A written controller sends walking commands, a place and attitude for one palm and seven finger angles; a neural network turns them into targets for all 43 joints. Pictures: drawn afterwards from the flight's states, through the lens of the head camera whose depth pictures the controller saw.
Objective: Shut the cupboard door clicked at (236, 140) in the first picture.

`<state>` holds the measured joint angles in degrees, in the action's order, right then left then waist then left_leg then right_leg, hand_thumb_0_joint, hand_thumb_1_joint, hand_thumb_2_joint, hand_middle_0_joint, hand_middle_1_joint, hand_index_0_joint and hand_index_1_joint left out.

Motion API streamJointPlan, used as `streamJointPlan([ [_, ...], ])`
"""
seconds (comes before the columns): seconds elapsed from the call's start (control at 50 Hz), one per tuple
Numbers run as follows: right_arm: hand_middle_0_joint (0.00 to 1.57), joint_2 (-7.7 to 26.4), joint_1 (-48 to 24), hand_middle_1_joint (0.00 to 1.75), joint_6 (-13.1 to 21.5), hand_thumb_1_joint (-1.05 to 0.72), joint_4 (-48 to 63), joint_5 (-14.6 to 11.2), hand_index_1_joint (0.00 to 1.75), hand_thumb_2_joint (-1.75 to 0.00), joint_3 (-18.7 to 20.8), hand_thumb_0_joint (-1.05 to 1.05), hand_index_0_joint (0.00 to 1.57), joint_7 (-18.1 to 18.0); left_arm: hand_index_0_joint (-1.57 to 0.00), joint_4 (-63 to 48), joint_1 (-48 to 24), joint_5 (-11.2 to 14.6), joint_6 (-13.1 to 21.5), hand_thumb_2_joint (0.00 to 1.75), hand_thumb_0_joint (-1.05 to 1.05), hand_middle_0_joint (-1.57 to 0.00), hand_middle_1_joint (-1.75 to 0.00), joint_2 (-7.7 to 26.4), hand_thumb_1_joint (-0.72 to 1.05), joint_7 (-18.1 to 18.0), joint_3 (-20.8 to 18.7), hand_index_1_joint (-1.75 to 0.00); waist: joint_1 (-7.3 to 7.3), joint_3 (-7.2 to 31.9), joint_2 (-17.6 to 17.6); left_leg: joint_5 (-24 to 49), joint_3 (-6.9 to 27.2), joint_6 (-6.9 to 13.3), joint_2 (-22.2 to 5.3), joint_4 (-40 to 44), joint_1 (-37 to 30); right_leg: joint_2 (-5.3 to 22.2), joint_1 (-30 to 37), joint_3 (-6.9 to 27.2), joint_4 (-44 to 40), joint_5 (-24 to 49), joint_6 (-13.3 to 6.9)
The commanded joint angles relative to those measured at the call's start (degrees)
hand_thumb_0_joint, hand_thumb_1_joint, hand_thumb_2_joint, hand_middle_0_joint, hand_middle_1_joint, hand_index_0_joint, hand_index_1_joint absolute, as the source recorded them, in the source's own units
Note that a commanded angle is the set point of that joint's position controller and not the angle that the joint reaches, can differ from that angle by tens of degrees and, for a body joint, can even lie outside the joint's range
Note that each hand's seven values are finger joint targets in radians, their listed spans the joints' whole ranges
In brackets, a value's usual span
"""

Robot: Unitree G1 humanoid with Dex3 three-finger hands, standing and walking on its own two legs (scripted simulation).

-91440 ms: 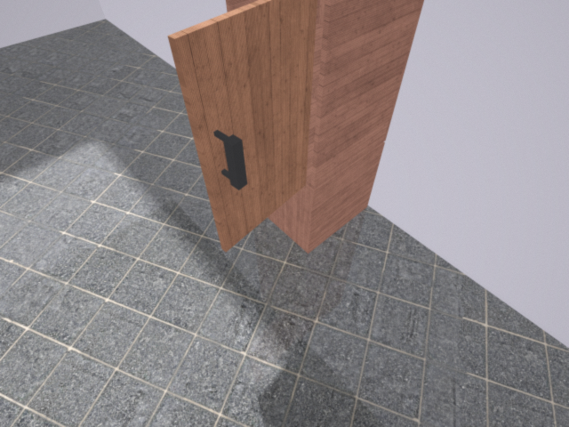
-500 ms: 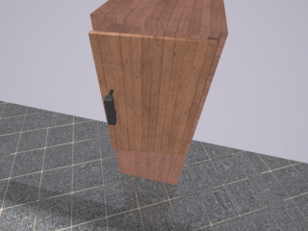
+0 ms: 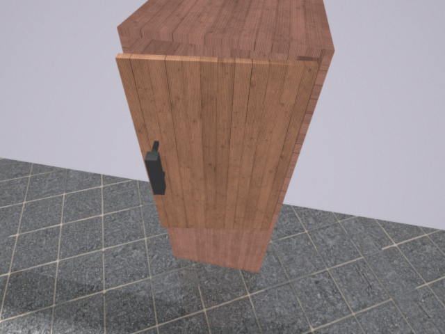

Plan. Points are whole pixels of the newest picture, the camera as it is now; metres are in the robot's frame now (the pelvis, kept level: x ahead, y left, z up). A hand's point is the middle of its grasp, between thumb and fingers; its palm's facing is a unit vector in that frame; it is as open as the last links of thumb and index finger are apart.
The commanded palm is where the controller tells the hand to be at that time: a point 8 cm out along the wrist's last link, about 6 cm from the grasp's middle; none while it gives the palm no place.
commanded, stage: raise the hand and make a fist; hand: left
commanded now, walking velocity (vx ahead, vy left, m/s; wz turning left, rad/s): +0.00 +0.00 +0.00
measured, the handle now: (157, 167) +0.48 +0.18 -0.01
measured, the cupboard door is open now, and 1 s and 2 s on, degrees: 9 9 9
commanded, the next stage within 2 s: none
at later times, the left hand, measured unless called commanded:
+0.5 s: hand out of the picture +0.13 +0.16 -0.08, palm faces +0.04 -1.00 +0.04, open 6.2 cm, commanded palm +0.11 +0.22 -0.05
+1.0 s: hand (118, 295) +0.19 +0.19 -0.03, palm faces +0.14 -0.99 -0.04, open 3.9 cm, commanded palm +0.16 +0.23 -0.03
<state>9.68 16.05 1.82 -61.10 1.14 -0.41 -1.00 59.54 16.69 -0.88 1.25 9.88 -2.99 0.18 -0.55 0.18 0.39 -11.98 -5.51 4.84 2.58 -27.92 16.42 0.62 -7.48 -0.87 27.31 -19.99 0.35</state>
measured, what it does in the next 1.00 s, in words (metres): steps on the spot: right foot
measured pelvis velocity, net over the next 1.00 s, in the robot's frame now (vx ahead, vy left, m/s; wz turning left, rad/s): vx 0.01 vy -0.02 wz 0.05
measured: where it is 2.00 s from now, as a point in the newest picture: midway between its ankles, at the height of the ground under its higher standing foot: outside the picture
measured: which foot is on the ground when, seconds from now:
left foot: down 0.00-1.00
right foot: down 0.00-0.14, up 0.16-0.28, down 0.30-1.00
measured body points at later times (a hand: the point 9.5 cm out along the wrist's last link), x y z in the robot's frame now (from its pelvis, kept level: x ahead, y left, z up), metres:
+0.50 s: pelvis -0.03 -0.04 -0.09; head -0.01 -0.02 +0.36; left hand +0.12 +0.21 -0.08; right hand +0.20 -0.27 -0.11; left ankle +0.03 +0.06 -0.74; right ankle +0.02 -0.10 -0.74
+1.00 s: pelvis +0.01 -0.02 -0.08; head +0.07 -0.01 +0.36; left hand +0.18 +0.25 -0.02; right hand +0.18 -0.24 -0.17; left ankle +0.03 +0.06 -0.74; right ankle +0.02 -0.10 -0.74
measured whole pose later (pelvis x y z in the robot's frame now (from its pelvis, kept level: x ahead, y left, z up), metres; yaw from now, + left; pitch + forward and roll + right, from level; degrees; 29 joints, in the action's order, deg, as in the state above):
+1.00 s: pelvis +0.01 -0.02 -0.08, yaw +3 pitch +15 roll -2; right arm 12.1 16.4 12.0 -31.2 -1.1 0.3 -2.2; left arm -5.5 30.0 17.9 23.6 12.7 13.4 -11.0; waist 0.6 9.3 -1.8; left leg -29.0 -0.5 3.3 1.3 -66.1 52.4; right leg -3.6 -49.0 -5.4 63.4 -30.0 -3.7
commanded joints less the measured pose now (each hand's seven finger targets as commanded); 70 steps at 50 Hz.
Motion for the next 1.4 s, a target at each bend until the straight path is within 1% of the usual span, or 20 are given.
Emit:
streamJointPlan([
  [0.0, 0.20, 6.2, 1.6, 0.30, 0.7, -0.90, 1.8, -0.4, 0.30, -0.90, 0.9, 0.00, 0.20, -0.4, -0.20, -1.1, 4.9, 0.0, 0.5, 0.90, 0.00, -0.20, -0.30, 5.6, 0.90, -0.1, -0.7, -0.30, 0.62, -0.1, 0.4, 15.1, 9.4, -1.0, -8.5, 4.6, -6.7, 4.9, -3.2, 4.2, -3.9, 13.3, -2.6],
  [0.08, 0.20, 8.0, -1.5, 0.30, 0.3, -0.90, 5.3, -0.8, 0.30, -0.90, 0.8, 0.00, 0.20, -0.3, -0.20, -0.6, 6.1, -0.8, 0.8, 0.90, 0.00, -0.20, -0.30, 5.2, 0.90, -1.9, -0.2, -0.30, 0.85, -5.7, 1.0, 21.2, 9.5, -2.2, -10.0, -3.5, -4.6, 5.4, -8.3, 5.9, -5.9, 18.1, -1.8],
  [0.1, 0.20, 20.2, 4.1, 0.30, 11.0, -0.90, 21.1, -2.3, 0.30, -0.90, 5.1, 0.00, 0.20, -3.8, -0.20, -94.6, -43.3, 5.7, 15.6, 0.90, 0.00, -0.20, -0.30, 41.1, 0.90, -3.5, -28.2, -0.30, -8.43, 14.1, -5.6, 26.8, 13.9, -3.6, -7.6, -5.2, -25.9, 0.6, -15.2, -3.0, 9.9, 23.3, -1.8],
  [0.12, 0.20, 11.9, -1.2, 0.30, 16.5, -0.90, 20.4, -5.5, 0.30, -0.90, -0.4, 0.00, 0.20, -5.0, -0.22, -77.1, -0.7, 7.6, 11.7, 0.90, 0.00, -0.22, -0.32, 10.8, 0.90, -2.7, -2.9, -0.32, -1.74, 25.4, -26.6, 30.5, 17.4, -6.8, -10.4, -3.1, -35.5, -1.6, -19.5, -4.5, 23.2, 3.6, -1.2],
  [0.14, 0.20, 12.8, -1.3, 0.30, 17.8, -0.90, 18.2, -4.4, 0.30, -0.90, 0.6, 0.00, 0.20, -4.9, -0.24, -77.4, 1.9, 9.9, 9.3, 0.90, 0.00, -0.24, -0.34, 11.9, 0.90, -5.1, -6.9, -0.34, 0.46, 26.1, -23.4, 32.2, 17.8, -10.6, -9.7, 1.5, -30.5, -1.6, -17.4, -2.5, 26.9, -0.4, -1.7],
  [0.16, 0.20, 8.1, -2.1, 0.30, 17.6, -0.90, 16.9, -3.6, 0.30, -0.90, 0.6, 0.00, 0.20, -2.4, -0.25, -59.2, 15.4, 9.6, 2.8, 0.90, 0.00, -0.25, -0.36, -5.4, 0.90, -3.5, 3.2, -0.36, -1.46, 15.2, -14.4, 24.1, 16.5, -9.9, -9.2, 7.9, -17.7, -1.1, -23.6, -1.8, 24.6, -2.6, -1.2],
  [0.18, 0.20, 11.8, -1.6, 0.30, 17.8, -0.90, 21.7, -3.0, 0.30, -0.90, 3.2, 0.00, 0.20, -0.1, -0.27, -71.2, 1.2, 10.2, 4.9, 0.90, 0.00, -0.27, -0.38, -0.3, 0.90, -3.0, 1.3, -0.38, -2.12, 8.3, -10.7, 11.7, 15.9, -8.3, -8.5, 5.5, -8.6, -0.1, -23.5, -1.5, 21.0, -2.1, -1.9],
  [0.24, 0.20, 11.4, -4.8, 0.30, 17.9, -0.90, 25.9, -3.2, 0.30, -0.90, 4.5, 0.00, 0.20, 0.7, -0.33, -49.5, 16.2, 11.0, 12.4, 0.90, 0.00, -0.33, -0.44, 1.9, 0.90, 2.3, -6.5, -0.44, 0.12, -4.2, 5.1, -11.2, 11.3, -6.7, -2.8, -6.3, 11.9, -0.4, -28.3, -4.0, 8.1, -6.5, -2.8],
  [0.28, 0.20, 11.3, -7.4, 0.30, 17.1, -0.90, 29.7, -2.4, 0.30, -0.90, 4.5, 0.00, 0.20, 1.0, -0.36, -47.3, 21.9, 14.7, 21.3, 0.90, 0.00, -0.36, -0.48, 0.5, 0.90, 9.3, -7.8, -0.48, 1.82, 0.2, 17.7, -10.8, 8.0, -5.8, -1.2, -16.6, 21.0, 0.4, -31.3, -0.6, 10.5, -13.0, -2.5],
  [0.32, 0.20, 12.2, -9.3, 0.30, 16.1, -0.90, 32.2, -2.2, 0.30, -0.90, 5.2, 0.00, 0.20, 1.0, -0.40, -46.7, 20.5, 17.1, 29.2, 0.90, 0.00, -0.40, -0.52, 5.3, 0.90, 17.8, -12.3, -0.52, 2.53, 3.3, 18.0, -13.6, 5.9, -6.2, -0.1, -23.6, 30.1, 1.7, -32.7, 4.2, 14.9, -15.8, -2.8],
  [0.38, 0.20, 12.8, -11.6, 0.30, 15.5, -0.90, 38.6, -3.6, 0.30, -0.90, 5.6, 0.00, 0.20, 1.2, -0.46, -47.4, 16.8, 18.1, 31.8, 0.90, 0.00, -0.46, -0.58, 7.3, 0.90, 24.9, -11.4, -0.58, 2.83, 1.8, 10.9, -19.7, 4.9, -5.4, 0.4, -28.9, 38.3, 2.5, -35.0, 11.4, 16.4, -28.8, -2.9],
  [0.46, 0.20, 11.8, -10.3, 0.30, 16.0, -0.90, 43.6, -3.2, 0.30, -0.90, 4.9, 0.00, 0.20, 0.4, -0.53, -69.3, 6.3, 20.2, 32.9, 0.90, 0.00, -0.53, -0.66, 14.3, 0.90, 21.8, -16.8, -0.66, 4.43, 14.5, -5.4, -21.7, 5.9, -4.0, -0.4, -31.4, 36.9, 1.3, -36.1, 13.2, 20.4, -32.2, -3.4],
  [0.56, 0.20, 11.0, -7.7, 0.30, 17.9, -0.90, 39.4, -2.7, 0.30, -0.90, 3.6, 0.00, 0.20, -1.0, -0.62, -86.4, 1.0, 19.2, 39.5, 0.90, 0.00, -0.62, -0.76, 13.0, 0.90, 16.3, -12.1, -0.76, -0.77, 17.4, -11.5, -18.1, 9.0, -2.6, -1.7, -34.4, 32.2, -1.3, -41.7, 9.8, 24.8, -20.4, -3.6],
  [0.66, 0.20, 11.9, -6.1, 0.30, 17.4, -0.90, 37.0, -3.5, 0.30, -0.90, 3.1, 0.00, 0.20, -2.2, -0.71, -70.8, 6.5, 18.0, 31.9, 0.90, 0.00, -0.71, -0.86, 9.6, 0.90, 21.7, -6.9, -0.86, -3.89, 11.9, -1.7, -15.5, 9.6, -1.9, -2.4, -37.9, 38.5, -0.4, -41.1, 10.7, 21.6, -17.6, 0.1],
  [0.78, 0.20, 9.8, -7.1, 0.30, 13.2, -0.90, 41.6, -4.6, 0.30, -0.90, 3.6, 0.00, 0.20, -2.8, -0.82, -72.7, 14.8, 21.1, 16.1, 0.90, 0.00, -0.82, -0.98, 13.6, 0.90, 22.6, -18.3, -0.98, 3.91, 25.9, 3.8, -4.3, 9.0, -2.8, -1.7, -33.6, 34.2, 2.0, -22.8, 11.0, 21.9, 2.5, 2.6],
  [0.84, 0.20, 8.2, -7.3, 0.30, 13.0, -0.90, 40.8, -3.5, 0.30, -0.90, 3.1, 0.00, 0.20, -2.5, -0.88, -77.2, 14.2, 21.7, 19.6, 0.90, 0.00, -0.88, -1.04, 13.0, 0.90, 17.6, -21.3, -1.04, 5.16, 25.5, 1.2, 0.8, 9.5, -3.5, -1.9, -31.8, 32.0, 0.3, -21.8, 6.8, 26.2, 14.3, 1.1],
  [0.96, 0.20, 10.1, -4.9, 0.30, 13.9, -0.90, 38.8, -2.2, 0.30, -0.90, 3.5, 0.00, 0.20, -1.4, -0.99, -74.7, 11.8, 18.2, 29.2, 0.90, 0.00, -0.99, -1.16, 6.7, 0.90, 17.5, -9.6, -1.16, -0.12, 18.2, -2.0, 0.1, 10.1, -3.5, -2.4, -31.7, 28.7, -1.8, -36.6, 1.3, 30.0, 7.7, -1.2],
  [1.16, 0.20, 10.8, -4.4, 0.30, 12.0, -0.90, 42.3, -2.8, 0.30, -0.90, 3.5, 0.00, 0.20, -2.0, -1.17, -83.4, 11.8, 18.6, 25.6, 0.90, 0.00, -1.17, -1.36, 12.3, 0.90, 15.8, -14.7, -1.36, 3.16, 24.2, -7.8, 2.9, 12.4, -5.6, -3.1, -25.0, 18.8, -3.3, -34.8, -2.6, 29.2, 3.1, -3.2],
  [1.3, 0.20, 12.3, -3.7, 0.30, 10.0, -0.90, 42.7, -2.9, 0.30, -0.90, 2.6, 0.00, 0.20, -1.6, -1.30, -74.3, 9.0, 16.8, 22.4, 0.90, 0.00, -1.30, -1.50, 7.3, 0.90, 16.1, -7.7, -1.50, -0.81, 14.0, -3.2, -8.0, 14.2, -5.6, -3.8, -22.8, 22.5, -3.6, -39.1, -3.8, 26.6, -2.6, -2.7],
  [1.38, 0.20, 12.8, -3.5, 0.30, 10.4, -0.90, 43.8, -3.2, 0.30, -0.90, 2.3, 0.00, 0.20, -1.9, -1.30, -75.9, 4.1, 16.4, 21.0, 0.90, 0.00, -1.30, -1.50, 10.4, 0.90, 18.0, -8.5, -1.50, -0.50, 15.9, -5.0, -11.0, 14.9, -5.5, -3.6, -21.1, 20.8, -3.3, -37.4, -3.0, 25.4, -3.6, -2.9],
])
